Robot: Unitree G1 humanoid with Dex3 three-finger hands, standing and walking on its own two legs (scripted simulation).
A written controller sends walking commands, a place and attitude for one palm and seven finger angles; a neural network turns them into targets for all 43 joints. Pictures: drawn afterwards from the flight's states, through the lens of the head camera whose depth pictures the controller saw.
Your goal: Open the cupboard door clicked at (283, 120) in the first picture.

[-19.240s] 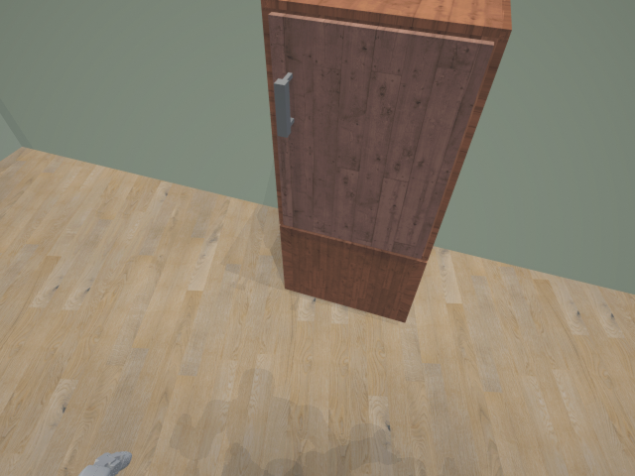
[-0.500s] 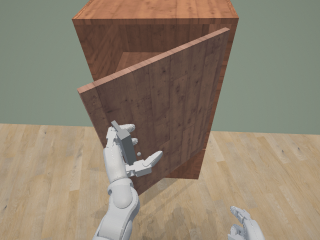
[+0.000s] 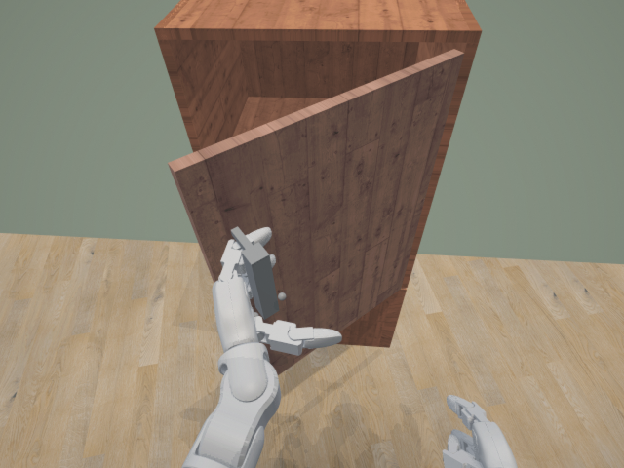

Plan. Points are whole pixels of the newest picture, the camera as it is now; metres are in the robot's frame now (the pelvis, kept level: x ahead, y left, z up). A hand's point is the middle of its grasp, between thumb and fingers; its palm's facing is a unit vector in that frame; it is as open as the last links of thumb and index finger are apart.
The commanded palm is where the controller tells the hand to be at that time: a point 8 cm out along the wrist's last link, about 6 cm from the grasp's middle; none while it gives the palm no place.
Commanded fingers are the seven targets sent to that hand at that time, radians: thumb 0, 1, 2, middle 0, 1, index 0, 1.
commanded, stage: slide the hand sideways off the handle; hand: left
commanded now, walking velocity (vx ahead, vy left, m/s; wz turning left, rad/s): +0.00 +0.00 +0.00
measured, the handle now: (253, 272) +0.34 +0.10 +0.08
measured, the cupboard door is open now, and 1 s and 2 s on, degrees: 41 43 43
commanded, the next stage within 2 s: draw the hand back to the body in 1.20 s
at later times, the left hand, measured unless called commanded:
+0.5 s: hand (282, 330) +0.26 +0.05 +0.08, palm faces -0.13 -0.99 +0.02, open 15.9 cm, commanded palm +0.23 +0.13 +0.08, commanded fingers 0.00 -0.50 0.30 -0.15 -0.30 -0.15 -0.30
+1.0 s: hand (216, 372) +0.21 +0.12 +0.08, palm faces -0.03 -1.00 -0.03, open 16.2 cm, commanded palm +0.18 +0.18 +0.08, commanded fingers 0.00 -0.50 0.30 -0.15 -0.30 -0.15 -0.30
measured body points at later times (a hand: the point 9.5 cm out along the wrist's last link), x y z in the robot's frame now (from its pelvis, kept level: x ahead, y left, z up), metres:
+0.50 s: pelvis -0.01 +0.01 +0.00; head +0.01 +0.00 +0.45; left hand +0.26 +0.11 +0.08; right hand +0.15 -0.21 -0.08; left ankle +0.03 +0.14 -0.70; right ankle +0.00 -0.09 -0.70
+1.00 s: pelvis +0.01 +0.00 -0.01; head +0.04 -0.02 +0.44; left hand +0.21 +0.17 +0.08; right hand +0.19 -0.22 -0.08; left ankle +0.03 +0.14 -0.70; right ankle +0.00 -0.09 -0.70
